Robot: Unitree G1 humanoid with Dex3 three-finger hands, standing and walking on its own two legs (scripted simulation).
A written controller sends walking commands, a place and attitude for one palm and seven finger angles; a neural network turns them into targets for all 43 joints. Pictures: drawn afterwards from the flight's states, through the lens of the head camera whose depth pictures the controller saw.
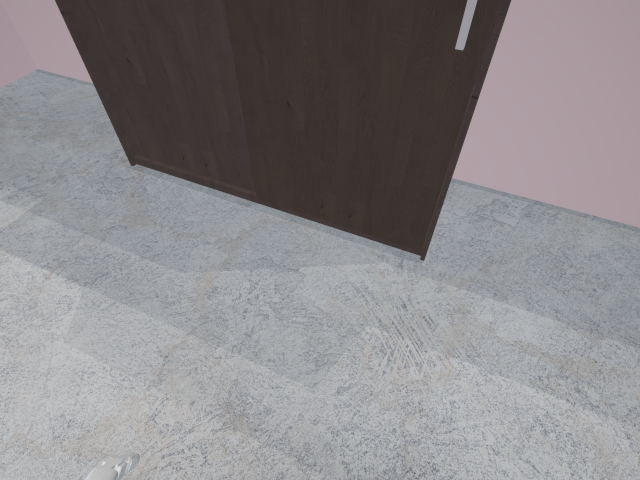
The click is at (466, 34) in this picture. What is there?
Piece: wardrobe's sliding door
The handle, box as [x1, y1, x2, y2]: [455, 0, 476, 49]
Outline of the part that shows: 476,0 467,0 455,47 457,49 463,49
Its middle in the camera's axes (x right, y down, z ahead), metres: +0.34 -0.52 +0.87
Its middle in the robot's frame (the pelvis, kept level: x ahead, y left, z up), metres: +1.04 -0.28 +0.17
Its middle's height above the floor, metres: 0.94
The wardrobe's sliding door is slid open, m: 0.00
